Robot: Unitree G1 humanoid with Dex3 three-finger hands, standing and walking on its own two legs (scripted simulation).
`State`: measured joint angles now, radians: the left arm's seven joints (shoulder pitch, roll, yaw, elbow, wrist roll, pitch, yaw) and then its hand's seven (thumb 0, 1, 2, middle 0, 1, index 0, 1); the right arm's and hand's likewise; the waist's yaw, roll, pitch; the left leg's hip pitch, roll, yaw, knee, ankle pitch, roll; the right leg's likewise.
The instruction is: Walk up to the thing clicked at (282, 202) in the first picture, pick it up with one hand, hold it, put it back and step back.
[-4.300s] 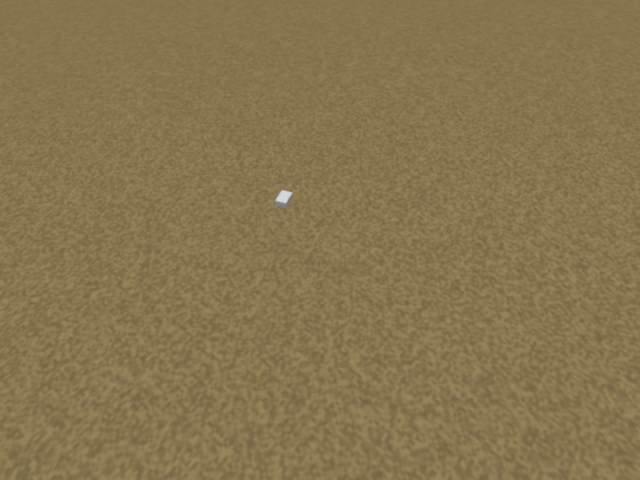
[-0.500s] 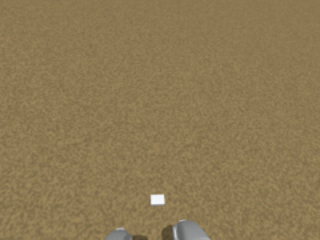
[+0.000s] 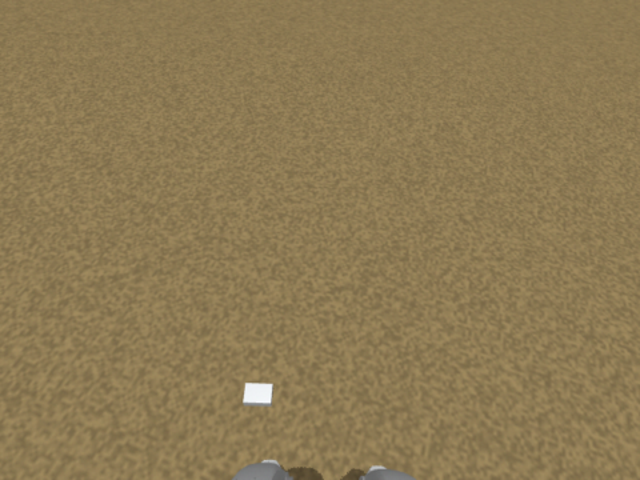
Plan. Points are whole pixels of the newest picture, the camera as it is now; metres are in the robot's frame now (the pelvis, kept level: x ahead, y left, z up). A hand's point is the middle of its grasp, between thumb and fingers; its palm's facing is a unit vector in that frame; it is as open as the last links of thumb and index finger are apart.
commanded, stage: walk up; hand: left
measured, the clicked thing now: (258, 394) +0.42 +0.18 -0.72
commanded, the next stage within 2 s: none
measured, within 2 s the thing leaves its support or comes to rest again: neither
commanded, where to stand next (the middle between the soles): +0.06 -0.09 m, yaw +2 degrees
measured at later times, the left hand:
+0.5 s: hand out of the picture +0.04 +0.09 -0.13, palm faces +0.01 -0.91 -0.41, open 7.4 cm
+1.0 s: hand out of the picture +0.05 +0.15 -0.14, palm faces +0.03 -0.89 -0.45, open 7.4 cm
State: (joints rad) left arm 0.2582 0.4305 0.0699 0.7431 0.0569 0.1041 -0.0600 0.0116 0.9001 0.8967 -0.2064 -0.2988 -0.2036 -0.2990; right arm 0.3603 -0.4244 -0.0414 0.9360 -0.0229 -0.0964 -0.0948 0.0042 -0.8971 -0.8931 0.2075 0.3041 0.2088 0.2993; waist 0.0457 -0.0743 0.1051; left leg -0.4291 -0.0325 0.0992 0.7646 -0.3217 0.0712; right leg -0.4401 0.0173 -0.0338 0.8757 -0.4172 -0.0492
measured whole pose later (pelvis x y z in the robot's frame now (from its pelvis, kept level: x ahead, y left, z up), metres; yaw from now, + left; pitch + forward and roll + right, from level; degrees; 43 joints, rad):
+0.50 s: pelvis +0.00 -0.18 +0.00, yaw +0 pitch -2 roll +0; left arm 0.27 0.35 0.04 0.93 0.02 -0.03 0.01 0.01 0.90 0.90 -0.21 -0.30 -0.21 -0.30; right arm 0.20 -0.48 -0.07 0.92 -0.02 0.01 -0.02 0.01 -0.90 -0.89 0.20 0.30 0.20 0.30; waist 0.03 0.05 0.10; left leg -0.55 0.00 -0.08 1.10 -0.45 0.03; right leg -0.36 -0.01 0.04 0.82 -0.43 0.02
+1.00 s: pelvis +0.00 -0.14 +0.00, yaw +2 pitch -2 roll -1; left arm 0.21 0.42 0.03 0.94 0.01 -0.06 0.04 0.01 0.90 0.90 -0.20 -0.30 -0.20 -0.30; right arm 0.10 -0.37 -0.04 0.91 0.00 0.04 0.02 0.01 -0.90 -0.89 0.20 0.30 0.21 0.30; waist 0.02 0.03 0.12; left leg -0.41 0.03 -0.05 0.85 -0.43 0.00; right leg -0.35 -0.02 -0.02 0.78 -0.38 0.02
